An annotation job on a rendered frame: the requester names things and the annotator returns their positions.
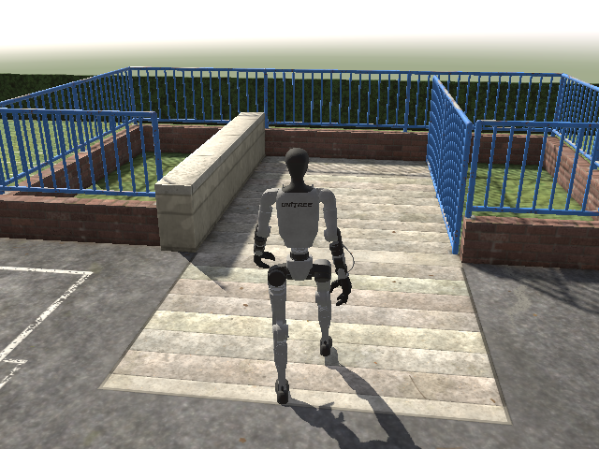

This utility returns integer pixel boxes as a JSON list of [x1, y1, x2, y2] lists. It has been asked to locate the right robot shin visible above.
[[318, 291, 331, 344]]

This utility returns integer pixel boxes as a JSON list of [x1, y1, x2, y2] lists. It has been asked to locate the right robot forearm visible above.
[[329, 227, 349, 279]]

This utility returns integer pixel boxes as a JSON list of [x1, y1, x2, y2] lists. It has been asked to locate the left robot forearm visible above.
[[254, 224, 267, 256]]

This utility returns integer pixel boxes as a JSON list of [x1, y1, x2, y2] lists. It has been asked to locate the right robot hand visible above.
[[329, 277, 352, 306]]

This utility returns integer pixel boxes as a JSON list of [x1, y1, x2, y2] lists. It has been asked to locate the left robot hand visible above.
[[254, 252, 275, 268]]

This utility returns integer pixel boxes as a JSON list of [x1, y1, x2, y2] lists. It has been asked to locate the right robot upper arm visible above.
[[316, 188, 338, 242]]

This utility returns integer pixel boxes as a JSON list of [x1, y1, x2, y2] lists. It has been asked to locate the left robot upper arm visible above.
[[256, 188, 279, 238]]

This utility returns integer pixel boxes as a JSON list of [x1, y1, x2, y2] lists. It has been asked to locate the robot left foot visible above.
[[275, 379, 289, 404]]

